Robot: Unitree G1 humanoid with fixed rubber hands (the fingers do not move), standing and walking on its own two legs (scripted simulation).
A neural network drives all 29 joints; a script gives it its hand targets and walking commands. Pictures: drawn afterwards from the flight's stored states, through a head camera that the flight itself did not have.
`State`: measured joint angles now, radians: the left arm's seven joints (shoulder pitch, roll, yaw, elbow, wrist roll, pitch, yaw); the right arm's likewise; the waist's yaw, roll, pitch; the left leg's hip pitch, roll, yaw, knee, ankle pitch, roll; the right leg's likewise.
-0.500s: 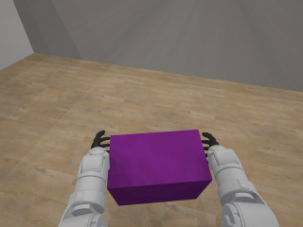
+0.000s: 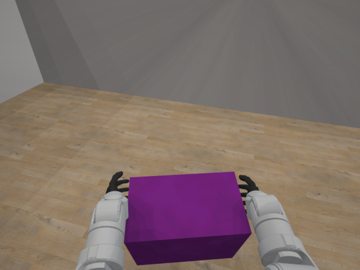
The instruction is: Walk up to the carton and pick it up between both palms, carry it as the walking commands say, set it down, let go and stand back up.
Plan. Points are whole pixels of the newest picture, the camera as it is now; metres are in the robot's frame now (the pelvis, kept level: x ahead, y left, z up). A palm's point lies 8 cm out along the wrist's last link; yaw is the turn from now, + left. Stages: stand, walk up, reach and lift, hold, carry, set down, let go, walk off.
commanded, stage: reach and lift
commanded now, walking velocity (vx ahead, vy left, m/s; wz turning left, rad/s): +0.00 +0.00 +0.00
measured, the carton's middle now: (184, 220) +0.29 -0.01 -0.04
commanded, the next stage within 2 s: hold in 0.04 s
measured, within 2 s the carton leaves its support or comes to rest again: neither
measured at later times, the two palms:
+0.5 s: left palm (109, 202) +0.29 +0.18 +0.04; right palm (250, 201) +0.29 -0.16 +0.04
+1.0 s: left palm (106, 202) +0.28 +0.18 +0.05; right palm (250, 203) +0.28 -0.16 +0.05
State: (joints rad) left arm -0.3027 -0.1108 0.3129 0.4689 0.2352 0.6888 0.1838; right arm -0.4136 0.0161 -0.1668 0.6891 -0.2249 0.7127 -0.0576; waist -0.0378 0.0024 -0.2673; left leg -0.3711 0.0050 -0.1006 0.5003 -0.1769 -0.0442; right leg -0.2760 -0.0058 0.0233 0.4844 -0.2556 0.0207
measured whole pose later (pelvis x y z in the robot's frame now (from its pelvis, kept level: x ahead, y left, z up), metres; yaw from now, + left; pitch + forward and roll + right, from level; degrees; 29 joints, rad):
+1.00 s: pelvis -0.03 +0.00 +0.00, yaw +0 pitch +0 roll -1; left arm -0.39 -0.06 0.29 0.45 0.19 0.72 0.17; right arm -0.45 0.02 -0.15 0.59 -0.23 0.75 -0.07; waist -0.01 0.00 -0.16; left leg -0.37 0.01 -0.10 0.53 -0.15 -0.04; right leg -0.29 0.00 0.02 0.53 -0.24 0.02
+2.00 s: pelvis -0.21 +0.02 -0.04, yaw -14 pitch -4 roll +3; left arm -0.19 -0.14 0.21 -0.33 0.13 1.25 0.17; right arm -0.19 0.14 -0.15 -0.31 -0.16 1.34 -0.14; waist -0.02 -0.03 -0.03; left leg -0.49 0.05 0.10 1.05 -0.45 -0.02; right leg -0.48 0.00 0.07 0.90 -0.34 -0.01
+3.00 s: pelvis -0.47 +0.14 -0.06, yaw -40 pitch -3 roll +4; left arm -0.19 -0.14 0.19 -0.45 0.13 1.22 0.17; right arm -0.19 0.14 -0.14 -0.40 -0.15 1.27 -0.13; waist 0.07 -0.06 0.04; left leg -0.51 0.17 0.38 0.90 -0.32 0.07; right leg -0.45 -0.07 0.10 1.02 -0.55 0.04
